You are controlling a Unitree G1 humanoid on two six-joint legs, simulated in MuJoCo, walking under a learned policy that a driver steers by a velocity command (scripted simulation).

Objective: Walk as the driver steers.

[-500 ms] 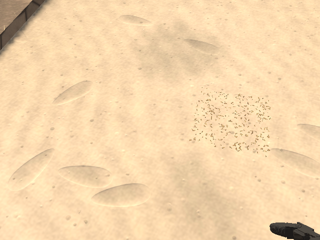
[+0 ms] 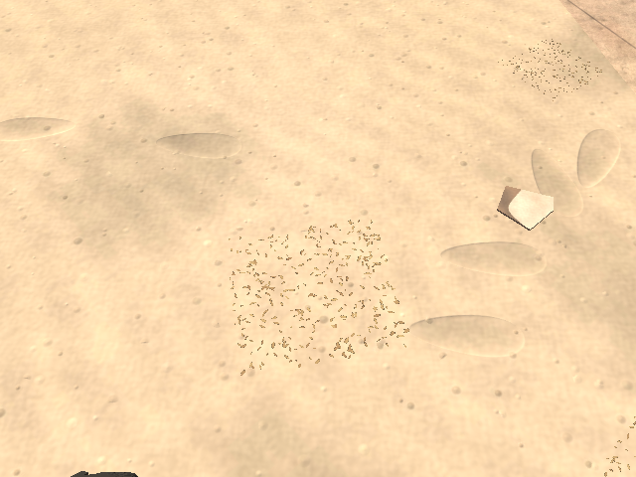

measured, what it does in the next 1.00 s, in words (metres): walks ahead, turning right: left foot, then right foot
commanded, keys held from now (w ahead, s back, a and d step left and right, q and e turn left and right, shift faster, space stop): e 0.62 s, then no key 0.18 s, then w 0.02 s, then no key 0.18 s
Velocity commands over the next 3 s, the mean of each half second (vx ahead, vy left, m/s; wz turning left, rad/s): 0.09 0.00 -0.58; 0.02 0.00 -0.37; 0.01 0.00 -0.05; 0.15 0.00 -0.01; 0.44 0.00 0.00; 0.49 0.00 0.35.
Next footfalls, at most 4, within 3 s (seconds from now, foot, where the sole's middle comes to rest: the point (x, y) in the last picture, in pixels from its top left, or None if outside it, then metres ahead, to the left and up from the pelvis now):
0.52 left None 0.21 0.11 -0.76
0.88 right None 0.07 -0.11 -0.76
2.44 right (472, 454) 0.48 -0.28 -0.76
2.96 left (395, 299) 0.85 -0.18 -0.76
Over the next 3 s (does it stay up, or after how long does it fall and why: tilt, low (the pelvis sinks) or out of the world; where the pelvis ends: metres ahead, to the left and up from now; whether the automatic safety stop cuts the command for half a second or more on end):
stays up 0.68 -0.21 -0.01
